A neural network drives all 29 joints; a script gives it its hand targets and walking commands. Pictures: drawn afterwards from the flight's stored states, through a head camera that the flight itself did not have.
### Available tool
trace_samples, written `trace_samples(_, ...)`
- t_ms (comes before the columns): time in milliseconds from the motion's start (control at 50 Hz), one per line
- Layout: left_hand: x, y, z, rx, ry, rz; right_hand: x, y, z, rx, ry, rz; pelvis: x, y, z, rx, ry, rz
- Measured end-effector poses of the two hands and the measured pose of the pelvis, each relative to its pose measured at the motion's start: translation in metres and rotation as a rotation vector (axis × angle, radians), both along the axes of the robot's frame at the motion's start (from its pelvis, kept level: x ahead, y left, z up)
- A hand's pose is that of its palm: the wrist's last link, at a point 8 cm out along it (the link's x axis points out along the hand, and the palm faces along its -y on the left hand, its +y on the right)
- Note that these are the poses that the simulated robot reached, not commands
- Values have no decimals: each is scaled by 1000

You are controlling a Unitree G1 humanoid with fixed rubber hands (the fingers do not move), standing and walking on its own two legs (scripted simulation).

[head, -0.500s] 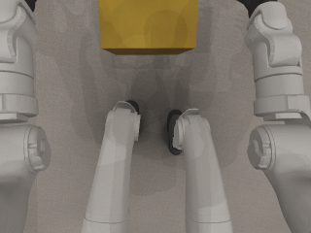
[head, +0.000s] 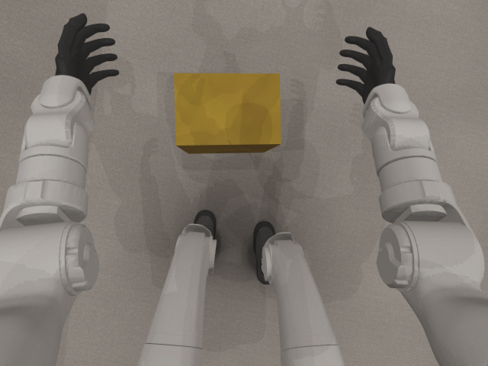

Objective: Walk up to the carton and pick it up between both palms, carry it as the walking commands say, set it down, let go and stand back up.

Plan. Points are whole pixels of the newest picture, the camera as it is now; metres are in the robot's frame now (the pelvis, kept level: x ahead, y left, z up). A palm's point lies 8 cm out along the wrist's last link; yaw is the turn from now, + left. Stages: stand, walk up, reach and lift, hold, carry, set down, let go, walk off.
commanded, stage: let go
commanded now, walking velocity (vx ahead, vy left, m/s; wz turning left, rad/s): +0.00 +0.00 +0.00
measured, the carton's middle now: (227, 119) +0.51 +0.04 -0.53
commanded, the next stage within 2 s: stand in 1.32 s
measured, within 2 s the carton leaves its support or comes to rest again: neither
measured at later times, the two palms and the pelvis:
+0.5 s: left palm (49, 133) +0.39 +0.24 -0.02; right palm (442, 142) +0.42 -0.21 -0.03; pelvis +0.10 -0.01 +0.08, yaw +1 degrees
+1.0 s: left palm (37, 268) +0.26 +0.21 +0.03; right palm out of the picture +0.25 -0.24 +0.04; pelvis +0.11 -0.01 +0.11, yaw +0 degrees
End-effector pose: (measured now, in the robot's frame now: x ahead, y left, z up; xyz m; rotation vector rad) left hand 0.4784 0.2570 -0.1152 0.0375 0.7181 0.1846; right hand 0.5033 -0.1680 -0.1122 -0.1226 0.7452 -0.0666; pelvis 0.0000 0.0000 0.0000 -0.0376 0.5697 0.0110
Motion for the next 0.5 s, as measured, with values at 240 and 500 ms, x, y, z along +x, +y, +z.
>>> trace_samples(240,-41,1,38,71,90,-70,-49,-17,31,-81,54,40,51,-2,41,19,40,-6)
trace_samples(500,-87,-20,91,65,79,-111,-88,-40,87,-58,35,46,99,-6,76,22,-79,-3)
